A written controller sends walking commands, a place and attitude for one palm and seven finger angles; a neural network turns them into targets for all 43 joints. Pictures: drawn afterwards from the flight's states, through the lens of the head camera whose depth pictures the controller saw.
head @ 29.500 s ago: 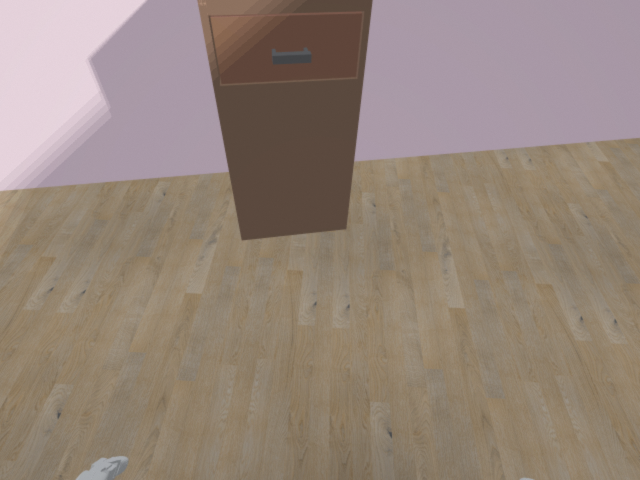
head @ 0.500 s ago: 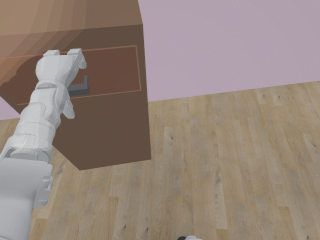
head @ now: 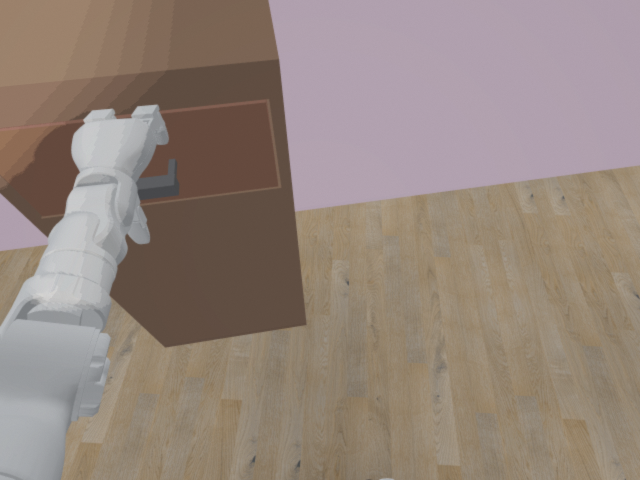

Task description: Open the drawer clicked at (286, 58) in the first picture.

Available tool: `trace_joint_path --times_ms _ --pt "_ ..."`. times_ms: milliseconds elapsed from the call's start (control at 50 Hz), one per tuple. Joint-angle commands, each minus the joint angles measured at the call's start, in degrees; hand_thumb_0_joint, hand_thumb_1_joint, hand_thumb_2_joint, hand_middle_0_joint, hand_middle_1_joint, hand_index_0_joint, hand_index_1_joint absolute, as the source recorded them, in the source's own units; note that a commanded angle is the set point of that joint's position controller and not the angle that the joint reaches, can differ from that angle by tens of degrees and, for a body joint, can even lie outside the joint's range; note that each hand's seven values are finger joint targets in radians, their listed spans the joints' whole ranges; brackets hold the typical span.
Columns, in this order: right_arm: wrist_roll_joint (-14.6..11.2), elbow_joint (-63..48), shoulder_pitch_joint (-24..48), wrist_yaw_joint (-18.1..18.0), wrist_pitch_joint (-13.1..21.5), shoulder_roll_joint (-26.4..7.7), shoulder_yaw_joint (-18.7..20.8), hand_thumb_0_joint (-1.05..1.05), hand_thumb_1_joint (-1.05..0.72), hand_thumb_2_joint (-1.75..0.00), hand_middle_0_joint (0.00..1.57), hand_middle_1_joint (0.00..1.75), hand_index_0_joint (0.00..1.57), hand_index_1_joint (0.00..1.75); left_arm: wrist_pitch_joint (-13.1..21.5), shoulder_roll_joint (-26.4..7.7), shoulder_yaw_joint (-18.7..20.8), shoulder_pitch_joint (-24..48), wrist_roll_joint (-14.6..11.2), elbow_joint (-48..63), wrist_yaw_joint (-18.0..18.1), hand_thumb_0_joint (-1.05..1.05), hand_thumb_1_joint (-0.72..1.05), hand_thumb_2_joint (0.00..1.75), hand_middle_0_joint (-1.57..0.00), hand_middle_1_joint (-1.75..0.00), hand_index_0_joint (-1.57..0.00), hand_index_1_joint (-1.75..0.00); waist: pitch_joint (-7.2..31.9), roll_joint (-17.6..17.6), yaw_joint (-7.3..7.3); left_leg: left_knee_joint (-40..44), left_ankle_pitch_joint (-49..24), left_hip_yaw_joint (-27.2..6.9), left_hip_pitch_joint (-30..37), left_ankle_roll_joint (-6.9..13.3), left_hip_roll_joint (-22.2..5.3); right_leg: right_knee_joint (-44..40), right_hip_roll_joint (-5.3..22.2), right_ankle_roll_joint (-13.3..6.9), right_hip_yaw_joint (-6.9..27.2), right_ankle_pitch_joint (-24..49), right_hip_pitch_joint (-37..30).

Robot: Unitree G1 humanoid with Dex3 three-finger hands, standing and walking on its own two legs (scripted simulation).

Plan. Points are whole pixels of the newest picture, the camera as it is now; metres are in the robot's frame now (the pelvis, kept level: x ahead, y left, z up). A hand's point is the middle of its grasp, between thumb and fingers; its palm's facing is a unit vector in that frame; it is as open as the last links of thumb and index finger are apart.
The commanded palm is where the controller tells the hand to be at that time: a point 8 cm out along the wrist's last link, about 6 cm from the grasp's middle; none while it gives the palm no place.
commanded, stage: re-aim the fingers above the handle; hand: left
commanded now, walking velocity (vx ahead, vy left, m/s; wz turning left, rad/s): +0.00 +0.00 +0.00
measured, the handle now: (141, 178) +0.54 +0.26 +0.02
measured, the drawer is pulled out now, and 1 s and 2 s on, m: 0.00 0.00 0.00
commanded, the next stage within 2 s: lower the fingers behind the handle in 0.56 s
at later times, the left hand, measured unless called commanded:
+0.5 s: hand (121, 177) +0.48 +0.25 +0.09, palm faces +0.00 +0.02 -1.00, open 13.9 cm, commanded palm +0.46 +0.25 +0.14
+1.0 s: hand (136, 195) +0.48 +0.24 +0.06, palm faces -0.03 +0.01 -1.00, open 13.9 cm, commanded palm +0.46 +0.24 +0.11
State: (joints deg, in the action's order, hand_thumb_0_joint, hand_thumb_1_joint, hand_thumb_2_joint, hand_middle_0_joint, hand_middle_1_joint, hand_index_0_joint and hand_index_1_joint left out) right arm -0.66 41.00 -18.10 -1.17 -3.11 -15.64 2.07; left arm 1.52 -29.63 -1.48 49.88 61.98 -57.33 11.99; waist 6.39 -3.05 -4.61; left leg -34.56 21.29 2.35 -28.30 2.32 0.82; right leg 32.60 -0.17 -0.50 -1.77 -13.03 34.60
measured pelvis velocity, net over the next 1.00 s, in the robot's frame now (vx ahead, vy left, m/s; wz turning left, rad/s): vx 0.00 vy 0.01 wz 0.00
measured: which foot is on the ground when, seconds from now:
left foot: down 0.00-1.00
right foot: down 0.00-1.00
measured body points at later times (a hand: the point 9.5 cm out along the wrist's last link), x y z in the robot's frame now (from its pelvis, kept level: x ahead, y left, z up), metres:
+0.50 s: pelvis +0.00 +0.00 +0.00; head +0.07 -0.01 +0.44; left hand +0.48 +0.25 +0.14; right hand +0.04 -0.27 -0.13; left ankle -0.06 +0.09 -0.72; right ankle +0.02 -0.12 -0.72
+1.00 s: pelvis +0.00 +0.01 +0.00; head +0.08 +0.00 +0.44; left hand +0.48 +0.24 +0.11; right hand +0.03 -0.26 -0.14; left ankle -0.06 +0.09 -0.72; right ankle +0.02 -0.12 -0.72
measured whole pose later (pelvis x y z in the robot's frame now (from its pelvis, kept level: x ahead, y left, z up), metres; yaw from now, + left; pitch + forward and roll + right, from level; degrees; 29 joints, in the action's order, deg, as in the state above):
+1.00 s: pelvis +0.00 +0.01 +0.00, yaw +0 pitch +17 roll -1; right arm -0.3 42.1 -18.8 0.1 -2.6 -15.0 2.3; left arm -0.1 -28.3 -2.4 50.0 62.4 -61.1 15.1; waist 6.9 -3.0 -4.9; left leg -37.1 22.1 2.7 -31.6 3.1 1.3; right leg 34.2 0.3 0.3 -1.3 -13.3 37.6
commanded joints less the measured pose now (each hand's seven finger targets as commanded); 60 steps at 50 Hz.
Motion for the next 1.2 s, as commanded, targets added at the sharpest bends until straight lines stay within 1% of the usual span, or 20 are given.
trace_joint_path --times_ms 0,40,80,160,240,340,380,440,520,580,660,740,780,820,880,980,1040,1060,1140,1180 --pt "0.35 -4.09 -5.43 -0.51 0.96 -7.99 2.73 0.00 -0.90 -0.90 0.20 0.30 0.20 0.30 -1.30 -16.52 4.18 25.11 0.24 9.80 2.98 0.00 -0.50 0.30 -0.30 -1.20 -0.30 -1.20 23.69 0.00 0.47 1.89 -29.38 -1.37 5.80 -0.84 0.18 0.43 -1.46 -0.99 0.89 20.54 -19.25" --pt "-0.08 -4.20 -4.85 -0.50 0.99 -8.37 2.65 0.00 -0.90 -0.90 0.20 0.30 0.20 0.30 -2.21 -15.89 3.47 23.98 -0.01 8.10 2.60 0.00 -0.50 0.30 -0.30 -1.20 -0.30 -1.20 21.27 1.27 0.34 2.46 -26.37 -1.18 4.44 -0.73 0.20 -0.06 -1.51 -0.94 0.69 18.80 -18.42" --pt "-0.10 -4.21 -4.92 -0.70 1.04 -8.70 2.87 0.00 -0.90 -0.90 0.20 0.30 0.20 0.30 -2.07 -16.47 3.56 26.29 -0.15 9.65 2.00 0.00 -0.50 0.30 -0.30 -1.20 -0.30 -1.20 22.68 2.17 -0.18 2.48 -26.39 -1.19 4.93 -0.50 0.25 -0.40 -1.42 -0.85 1.14 19.52 -19.63" --pt "-0.19 -4.03 -5.40 -1.20 1.43 -8.34 3.17 0.00 -0.90 -0.90 0.20 0.30 0.20 0.30 -0.60 -14.76 1.55 28.97 -0.52 12.56 0.94 0.00 -0.50 0.30 -0.30 -1.20 -0.30 -1.20 23.02 0.53 -1.39 2.17 -25.38 -1.35 6.90 -0.17 0.42 -0.85 -1.37 -0.79 1.39 18.99 -18.39" --pt "0.10 -3.86 -5.57 -1.36 1.57 -7.95 3.12 0.00 -0.90 -0.90 0.20 0.30 0.20 0.30 1.31 -14.41 1.89 27.98 -0.83 13.27 0.90 0.00 -0.50 0.30 -0.30 -1.20 -0.30 -1.20 23.30 -0.77 -0.90 1.56 -27.35 -1.70 7.61 -0.28 0.57 -0.47 -1.45 -0.94 1.26 19.35 -17.88" --pt "0.24 -3.22 -5.42 -1.07 1.45 -8.20 2.53 0.00 -0.90 -0.90 0.20 0.30 0.20 0.30 0.09 -18.71 5.43 26.86 -0.03 9.53 2.91 0.00 -0.50 0.30 -0.30 -1.20 -0.30 -1.20 21.04 -0.06 0.07 2.10 -25.32 -1.51 3.86 -0.55 0.65 0.11 -1.34 -1.10 1.10 18.50 -18.17" --pt "0.28 -3.56 -4.80 -0.86 1.13 -8.62 2.50 0.00 -0.90 -0.90 0.20 0.30 0.20 0.30 -0.48 -21.97 8.01 25.28 0.15 9.52 3.07 0.00 -0.50 0.30 -0.30 -1.20 -0.30 -1.20 23.63 -0.51 1.38 2.17 -26.21 -1.14 3.70 -0.70 0.68 0.44 -1.35 -1.19 1.55 19.52 -20.47" --pt "-0.03 -3.77 -5.40 -0.63 1.37 -8.37 2.64 0.00 -0.90 -0.90 0.20 0.30 0.20 0.30 -1.83 -17.18 3.78 25.14 0.42 7.03 2.56 0.00 -0.50 0.30 -0.30 -1.20 -0.30 -1.20 21.61 0.32 0.13 2.12 -26.03 -1.25 3.97 -0.73 0.29 0.25 -1.44 -1.03 0.88 18.52 -17.91" --pt "-0.32 -3.94 -6.04 -1.09 1.42 -8.95 2.88 0.00 -0.90 -0.90 0.20 0.30 0.20 0.30 -1.17 -17.38 3.20 26.90 -0.43 7.85 0.71 0.00 -0.50 0.30 -0.30 -1.20 -0.30 -1.20 22.42 2.72 -1.10 2.23 -24.06 -1.35 4.31 -0.26 0.21 -0.50 -1.47 -0.69 1.31 18.05 -18.21" --pt "-0.05 -4.22 -6.29 -1.21 1.55 -8.55 3.48 0.00 -0.90 -0.90 0.20 0.30 0.20 0.30 1.42 -15.18 2.07 27.53 -0.80 13.20 -0.27 0.00 -0.50 0.30 -0.30 -1.20 -0.30 -1.20 25.67 -0.42 -0.85 1.33 -29.39 -1.95 8.71 -0.33 0.15 -0.31 -1.77 -0.94 1.25 19.43 -17.29" --pt "0.25 -3.33 -7.11 -1.02 1.42 -8.35 3.45 0.00 -0.90 -0.90 0.20 0.30 0.20 0.30 3.06 -16.02 3.74 26.46 -0.73 13.15 0.76 0.00 -0.50 0.30 -0.30 -1.20 -0.30 -1.20 23.42 -1.69 -0.51 0.67 -31.46 -2.79 9.25 -1.09 -0.15 0.30 -2.09 -1.15 0.58 17.58 -14.15" --pt "0.32 -2.72 -6.77 -0.26 1.33 -8.36 3.01 0.00 -0.90 -0.90 0.20 0.30 0.20 0.30 1.32 -15.23 3.79 25.12 0.13 8.85 3.61 0.00 -0.50 0.30 -0.30 -1.20 -0.30 -1.20 19.13 -1.42 -0.20 1.19 -28.92 -2.76 5.39 -1.57 -0.16 0.86 -2.06 -1.50 -0.07 15.63 -12.17" --pt "0.56 -2.65 -6.72 0.11 1.39 -8.62 3.25 0.00 -0.90 -0.90 0.20 0.30 0.20 0.30 0.68 -16.46 5.41 25.80 0.49 9.85 4.88 0.00 -0.50 0.30 -0.30 -1.20 -0.30 -1.20 22.00 -1.67 0.47 0.92 -31.68 -2.91 6.49 -1.92 -0.42 1.30 -2.09 -1.60 0.01 16.32 -13.06" --pt "0.58 -2.95 -6.99 0.54 1.46 -8.18 3.30 0.00 -0.90 -0.90 0.20 0.30 0.20 0.30 -0.46 -13.93 3.53 25.24 0.71 9.26 5.48 0.00 -0.50 0.30 -0.30 -1.20 -0.30 -1.20 23.71 -2.87 0.48 0.15 -34.27 -2.91 7.59 -2.23 -0.55 1.96 -2.15 -1.46 -0.17 17.19 -12.72" --pt "0.66 -2.49 -7.09 0.67 1.40 -8.56 3.66 0.00 -0.90 -0.90 0.20 0.30 0.20 0.30 -1.60 -11.86 1.90 26.45 0.78 8.25 5.48 0.00 -0.50 0.30 -0.30 -1.20 -0.30 -1.20 23.89 -1.60 -0.83 -0.24 -34.66 -3.16 8.49 -2.32 -0.91 1.61 -2.32 -1.29 -0.22 16.83 -11.33" --pt "0.72 -2.00 -7.63 0.09 1.51 -8.90 3.53 0.00 -0.90 -0.90 0.20 0.30 0.20 0.30 -1.23 -14.33 2.92 30.49 0.69 8.36 5.28 0.00 -0.50 0.30 -0.30 -1.20 -0.30 -1.20 23.81 0.05 -1.97 -0.22 -29.86 -3.22 6.53 -1.69 -0.49 1.58 -2.13 -1.21 0.28 16.22 -11.66" --pt "1.08 -2.20 -8.13 0.11 1.93 -8.28 3.55 0.00 -0.90 -0.90 0.20 0.30 0.20 0.30 -0.09 -12.44 1.87 29.64 1.03 9.12 5.76 0.00 -0.50 0.30 -0.30 -1.20 -0.30 -1.20 25.75 -3.17 -1.49 -1.34 -32.38 -3.22 7.87 -1.80 -0.49 2.54 -2.14 -1.18 0.29 16.55 -10.55" --pt "1.03 -1.94 -8.44 0.23 1.74 -8.52 3.55 0.00 -0.90 -0.90 0.20 0.30 0.20 0.30 -0.08 -14.55 3.90 27.71 1.08 8.04 5.94 0.00 -0.50 0.30 -0.30 -1.20 -0.30 -1.20 25.49 -2.57 -0.90 -1.55 -33.12 -3.54 7.47 -2.28 -0.62 3.03 -2.29 -1.28 0.08 16.50 -10.45" --pt "1.20 -1.75 -8.47 0.43 1.49 -8.68 3.25 0.00 -0.90 -0.90 0.20 0.30 0.20 0.30 -0.89 -14.55 3.92 25.40 1.06 4.76 6.56 0.00 -0.50 0.30 -0.30 -1.20 -0.30 -1.20 23.63 0.38 -1.20 -2.05 -30.21 -2.68 3.31 -1.49 -0.33 3.44 -2.21 -1.05 0.26 17.42 -11.02" --pt "1.27 -1.91 -8.26 0.62 1.39 -8.80 3.32 0.00 -0.90 -0.90 0.20 0.30 0.20 0.30 -1.13 -15.25 4.72 25.36 1.23 5.69 6.97 0.00 -0.50 0.30 -0.30 -1.20 -0.30 -1.20 25.43 -0.69 -0.64 -2.16 -30.97 -2.55 2.96 -1.53 -0.22 3.83 -2.18 -1.19 0.53 18.44 -12.16"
